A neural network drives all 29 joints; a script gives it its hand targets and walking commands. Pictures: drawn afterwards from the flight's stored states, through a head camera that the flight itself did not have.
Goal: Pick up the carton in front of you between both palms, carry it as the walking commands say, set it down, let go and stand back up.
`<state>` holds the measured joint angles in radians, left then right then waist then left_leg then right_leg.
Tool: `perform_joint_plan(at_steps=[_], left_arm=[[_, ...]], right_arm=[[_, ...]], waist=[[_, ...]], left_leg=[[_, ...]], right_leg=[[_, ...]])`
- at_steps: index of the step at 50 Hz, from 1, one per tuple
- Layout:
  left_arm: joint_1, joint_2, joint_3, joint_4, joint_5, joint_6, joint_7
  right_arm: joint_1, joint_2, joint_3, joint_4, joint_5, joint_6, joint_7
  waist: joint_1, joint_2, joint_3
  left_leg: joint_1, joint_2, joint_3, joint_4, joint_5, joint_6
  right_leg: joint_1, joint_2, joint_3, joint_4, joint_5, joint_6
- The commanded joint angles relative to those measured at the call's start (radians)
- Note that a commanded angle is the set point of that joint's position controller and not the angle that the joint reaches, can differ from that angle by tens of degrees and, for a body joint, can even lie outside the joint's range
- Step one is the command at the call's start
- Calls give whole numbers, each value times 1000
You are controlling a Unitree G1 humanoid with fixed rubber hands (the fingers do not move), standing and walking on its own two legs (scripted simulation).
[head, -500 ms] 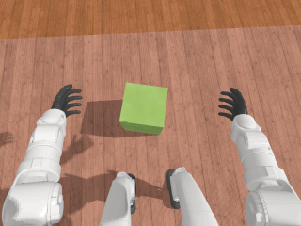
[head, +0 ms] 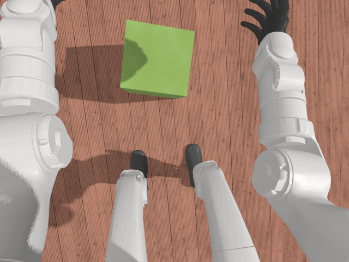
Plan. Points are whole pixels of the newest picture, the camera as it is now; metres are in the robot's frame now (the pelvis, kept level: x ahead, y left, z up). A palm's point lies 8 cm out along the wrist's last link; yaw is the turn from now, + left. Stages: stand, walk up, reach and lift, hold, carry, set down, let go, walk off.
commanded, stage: reach and lift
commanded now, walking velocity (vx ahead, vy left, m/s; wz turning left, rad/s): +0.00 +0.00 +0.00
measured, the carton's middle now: (156, 66) +0.53 -0.01 -0.53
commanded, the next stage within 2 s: none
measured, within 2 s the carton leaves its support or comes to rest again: leaves its support in 1.72 s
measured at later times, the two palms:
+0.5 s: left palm (89, 49) +0.56 +0.18 -0.35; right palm (226, 63) +0.50 -0.20 -0.34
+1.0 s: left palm (104, 58) +0.56 +0.16 -0.47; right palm (211, 69) +0.50 -0.19 -0.47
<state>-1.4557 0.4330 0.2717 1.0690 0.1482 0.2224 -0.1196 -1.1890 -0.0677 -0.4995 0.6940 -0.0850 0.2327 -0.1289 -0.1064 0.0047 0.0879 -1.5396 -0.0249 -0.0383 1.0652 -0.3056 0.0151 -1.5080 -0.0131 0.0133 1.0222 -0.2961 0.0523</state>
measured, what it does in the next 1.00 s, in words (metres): lowers itself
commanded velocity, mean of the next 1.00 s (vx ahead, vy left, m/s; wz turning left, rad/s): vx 0.00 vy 0.00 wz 0.00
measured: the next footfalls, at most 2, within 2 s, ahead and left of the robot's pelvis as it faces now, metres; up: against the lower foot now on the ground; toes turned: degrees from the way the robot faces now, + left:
none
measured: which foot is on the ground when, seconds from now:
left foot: down 0.00-1.00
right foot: down 0.00-1.00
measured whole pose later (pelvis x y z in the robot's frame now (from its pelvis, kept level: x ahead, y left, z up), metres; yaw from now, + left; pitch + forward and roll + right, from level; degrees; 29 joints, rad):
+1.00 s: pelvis -0.04 +0.00 -0.28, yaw -4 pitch +35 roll -5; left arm -1.75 0.57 -0.09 1.27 -0.20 0.11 0.01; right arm -1.58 -0.24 -0.27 1.07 0.16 0.10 -0.18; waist -0.06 -0.04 0.52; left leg -2.22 -0.02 -0.06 2.23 -0.62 0.00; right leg -2.20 0.05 0.02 2.16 -0.58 0.09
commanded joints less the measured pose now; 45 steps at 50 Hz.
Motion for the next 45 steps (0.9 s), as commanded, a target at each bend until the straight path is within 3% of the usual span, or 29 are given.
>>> perform_joint_plan(at_steps=[1, 4, 10, 15, 21, 22, 23, 24, 27, 29, 35, 40, 45], left_arm=[[-207, 53, 37, -120, 30, -41, 4], [-154, 4, 66, -127, 53, -69, 12], [-81, -11, 78, -81, 51, -112, 44], [-119, 63, 13, -75, -23, -137, 84], [-278, 158, -155, -104, -185, -131, 113], [-318, 184, -165, -102, -207, -127, 113], [-325, 171, -190, -96, -224, -117, 112], [-341, 187, -212, -115, -251, -112, 114], [-431, 219, -253, -105, -275, -91, 118], [-483, 231, -265, -61, -283, -75, 117], [-569, 234, -291, 99, -286, -70, 103], [-629, 250, -291, 126, -289, -95, 97], [-661, 270, -327, 105, -328, -130, 119]], right_arm=[[-105, -68, -24, -113, -24, -56, 12], [-66, -39, -42, -99, -43, -98, 22], [-50, -23, -57, -23, -61, -142, 20], [-105, -61, 8, 6, 8, -154, -1], [-229, -163, 136, 20, 145, -140, -44], [-251, -179, 158, 15, 172, -134, -50], [-276, -193, 165, 32, 181, -127, -55], [-299, -205, 174, 26, 196, -119, -61], [-367, -242, 190, 34, 233, -100, -71], [-436, -263, 190, 73, 244, -88, -73], [-556, -259, 173, 220, 215, -86, -51], [-635, -287, 165, 272, 191, -114, -39], [-690, -312, 198, 261, 221, -152, -45]], waist=[[-21, 174, -1171], [-10, 166, -1127], [13, 105, -1046], [37, 84, -1113], [14, 139, -1293], [10, 141, -1315], [12, 170, -1300], [7, 162, -1351], [-4, 196, -1333], [-2, 197, -1248], [-2, 146, -959], [15, 100, -852], [15, 87, -903]], left_leg=[[899, -31, -10, 32, 744, -30], [785, -23, -24, 80, 803, -33], [322, -37, -2, 217, 531, -40], [121, -37, 12, 398, 428, -41], [155, -25, 27, 616, 395, -40], [219, -21, 32, 640, 339, -32], [166, -19, 39, 661, 330, -41], [118, -17, 45, 679, 292, -43], [186, -6, 38, 738, 270, -41], [140, 2, 40, 762, 170, -39], [-61, 24, 23, 817, -72, -34], [-148, 24, 11, 876, -81, -32], [-81, 24, 1, 955, 77, -33]], right_leg=[[256, 102, -115, -7, 439, 23], [165, 99, -104, 37, 479, 26], [117, 90, -88, 243, 427, 41], [116, 96, -80, 447, 439, 46], [59, 94, -97, 646, 396, 50], [-14, 94, -105, 644, 286, 50], [11, 90, -100, 678, 310, 43], [87, 86, -101, 722, 330, 40], [-23, 82, -122, 772, 240, 39], [-89, 72, -129, 796, 133, 32], [-169, 51, -130, 883, -48, 29], [-139, 48, -119, 959, -29, 27], [-88, 57, -112, 1035, 136, 25]])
